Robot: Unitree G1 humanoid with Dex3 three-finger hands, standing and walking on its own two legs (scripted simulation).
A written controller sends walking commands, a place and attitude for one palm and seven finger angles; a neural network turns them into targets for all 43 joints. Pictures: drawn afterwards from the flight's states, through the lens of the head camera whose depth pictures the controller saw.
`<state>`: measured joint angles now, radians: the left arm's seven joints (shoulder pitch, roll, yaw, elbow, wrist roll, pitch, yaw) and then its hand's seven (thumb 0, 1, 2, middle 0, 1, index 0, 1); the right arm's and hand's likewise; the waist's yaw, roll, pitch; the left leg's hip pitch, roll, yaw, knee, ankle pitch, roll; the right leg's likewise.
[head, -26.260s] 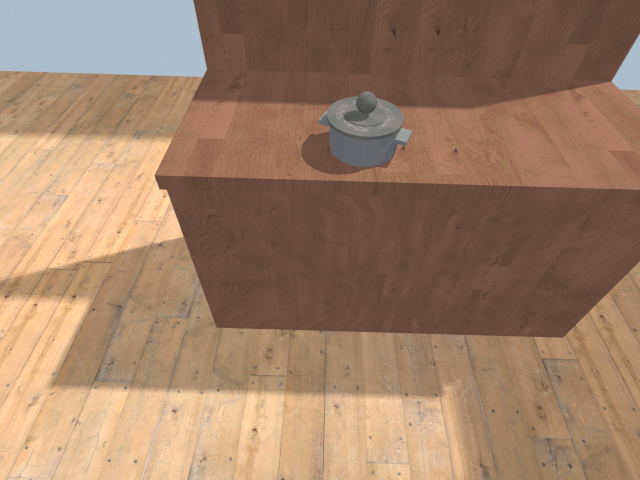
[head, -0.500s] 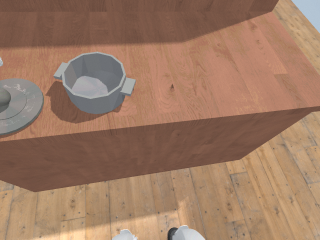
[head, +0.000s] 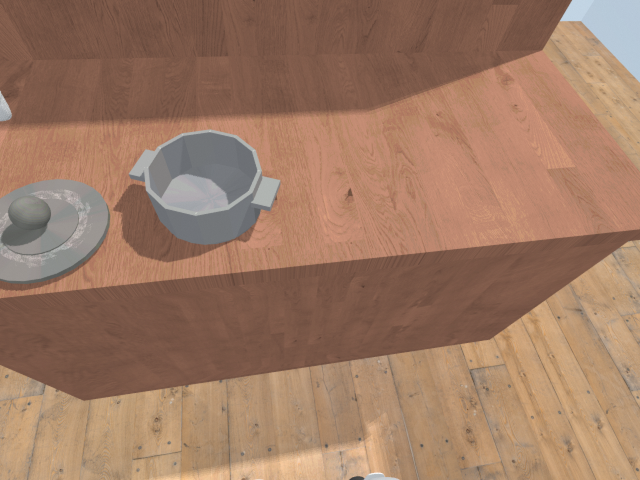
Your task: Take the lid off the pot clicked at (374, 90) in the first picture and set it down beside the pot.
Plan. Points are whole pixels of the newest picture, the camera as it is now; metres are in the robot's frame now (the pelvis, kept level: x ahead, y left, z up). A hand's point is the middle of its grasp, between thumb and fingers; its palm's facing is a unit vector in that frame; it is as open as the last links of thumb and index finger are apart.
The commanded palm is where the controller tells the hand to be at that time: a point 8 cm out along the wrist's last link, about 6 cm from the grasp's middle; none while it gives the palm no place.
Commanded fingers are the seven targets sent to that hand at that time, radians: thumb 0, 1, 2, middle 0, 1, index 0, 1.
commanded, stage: raise the empty hand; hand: left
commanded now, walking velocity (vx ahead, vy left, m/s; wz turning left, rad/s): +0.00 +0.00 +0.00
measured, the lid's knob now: (30, 213) +0.47 +0.37 +0.01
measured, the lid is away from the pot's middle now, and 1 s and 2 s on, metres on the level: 0.23 0.23 0.23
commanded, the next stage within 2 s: draw the hand back to the body in 0.20 s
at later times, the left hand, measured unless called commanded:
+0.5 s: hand out of the picture +0.44 +0.37 +0.16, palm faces -0.35 -0.15 -0.93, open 11.0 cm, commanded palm +0.44 +0.36 +0.22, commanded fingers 0.00 0.06 0.51 -0.30 -0.95 -0.30 -0.95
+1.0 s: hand out of the picture +0.43 +0.30 +0.20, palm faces +0.38 -0.85 -0.35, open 11.0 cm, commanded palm +0.36 +0.34 +0.21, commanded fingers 0.00 0.18 0.56 -0.29 -0.85 -0.29 -0.85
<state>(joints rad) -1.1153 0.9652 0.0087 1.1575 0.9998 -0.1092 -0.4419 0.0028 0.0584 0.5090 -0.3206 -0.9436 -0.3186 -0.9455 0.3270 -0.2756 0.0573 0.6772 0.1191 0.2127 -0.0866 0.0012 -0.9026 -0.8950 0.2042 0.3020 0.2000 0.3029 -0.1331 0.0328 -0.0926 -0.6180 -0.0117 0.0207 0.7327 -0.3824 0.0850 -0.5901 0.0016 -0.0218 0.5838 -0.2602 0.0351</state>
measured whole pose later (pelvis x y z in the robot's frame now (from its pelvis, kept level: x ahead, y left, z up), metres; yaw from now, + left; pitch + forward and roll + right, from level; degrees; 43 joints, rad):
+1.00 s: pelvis +0.00 -0.01 +0.02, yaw +0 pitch +5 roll -2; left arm -0.66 0.61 0.32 0.70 0.07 -0.12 -0.02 0.00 0.06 0.51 -0.32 -0.94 -0.32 -0.94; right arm 0.28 -0.24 0.08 0.61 0.08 0.05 -0.07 0.00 -0.90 -0.90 0.20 0.30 0.20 0.30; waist -0.02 -0.01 -0.01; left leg -0.29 -0.03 0.03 0.51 -0.31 0.06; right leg -0.29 -0.01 0.00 0.43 -0.21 0.01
